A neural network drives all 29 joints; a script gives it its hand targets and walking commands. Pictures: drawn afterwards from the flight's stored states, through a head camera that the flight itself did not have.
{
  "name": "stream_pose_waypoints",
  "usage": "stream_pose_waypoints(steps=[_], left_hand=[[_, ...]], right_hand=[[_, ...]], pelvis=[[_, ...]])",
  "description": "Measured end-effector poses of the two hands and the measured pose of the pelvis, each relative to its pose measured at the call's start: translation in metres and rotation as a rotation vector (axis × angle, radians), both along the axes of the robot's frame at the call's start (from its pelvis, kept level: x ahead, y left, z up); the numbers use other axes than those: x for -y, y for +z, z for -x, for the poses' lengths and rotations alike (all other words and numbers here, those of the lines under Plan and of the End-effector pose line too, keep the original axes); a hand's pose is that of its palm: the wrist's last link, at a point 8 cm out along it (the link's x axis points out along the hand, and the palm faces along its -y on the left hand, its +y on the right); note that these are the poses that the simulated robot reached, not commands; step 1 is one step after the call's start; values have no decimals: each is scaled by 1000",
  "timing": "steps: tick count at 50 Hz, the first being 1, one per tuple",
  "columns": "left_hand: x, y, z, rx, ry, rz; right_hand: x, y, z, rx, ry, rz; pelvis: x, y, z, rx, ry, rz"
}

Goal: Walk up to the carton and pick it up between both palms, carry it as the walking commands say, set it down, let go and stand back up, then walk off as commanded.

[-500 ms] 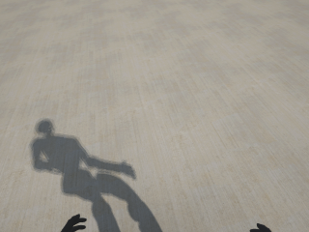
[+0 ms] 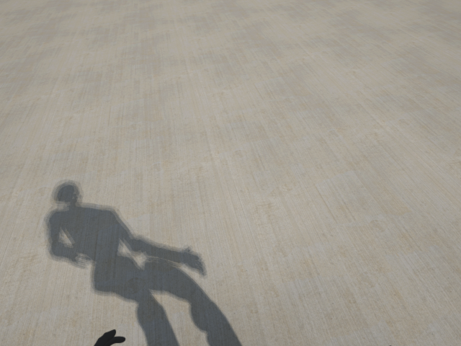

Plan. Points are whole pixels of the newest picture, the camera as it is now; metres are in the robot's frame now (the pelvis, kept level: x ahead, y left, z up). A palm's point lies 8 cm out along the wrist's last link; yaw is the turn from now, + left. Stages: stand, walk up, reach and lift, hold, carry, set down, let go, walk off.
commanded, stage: stand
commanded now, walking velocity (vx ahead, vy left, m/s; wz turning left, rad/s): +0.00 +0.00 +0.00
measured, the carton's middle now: out of the picture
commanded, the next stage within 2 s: walk up in 1.30 s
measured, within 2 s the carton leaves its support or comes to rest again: neither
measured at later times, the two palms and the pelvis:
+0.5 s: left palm out of the picture +0.09 +0.27 -0.09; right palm out of the picture +0.06 -0.29 -0.12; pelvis -0.01 -0.01 +0.00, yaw +0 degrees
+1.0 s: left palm out of the picture +0.07 +0.27 -0.09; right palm out of the picture +0.03 -0.29 -0.12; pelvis -0.02 -0.01 +0.01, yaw +0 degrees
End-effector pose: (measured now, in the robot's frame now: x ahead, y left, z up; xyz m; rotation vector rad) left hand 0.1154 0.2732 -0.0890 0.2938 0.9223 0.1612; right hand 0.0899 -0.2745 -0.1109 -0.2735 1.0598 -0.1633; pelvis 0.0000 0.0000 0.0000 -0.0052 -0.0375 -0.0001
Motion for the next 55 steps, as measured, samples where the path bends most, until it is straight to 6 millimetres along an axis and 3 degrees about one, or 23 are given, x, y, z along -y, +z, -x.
stream_pose_waypoints(steps=[35,55], left_hand=[[6,-4,32,-77,24,-7],[5,-6,43,-122,35,-4]], right_hand=[[14,-7,44,-106,-28,-8],[15,-6,60,-156,-39,-9]], pelvis=[[10,5,18,-2,1,-15],[10,10,22,-16,1,-15]])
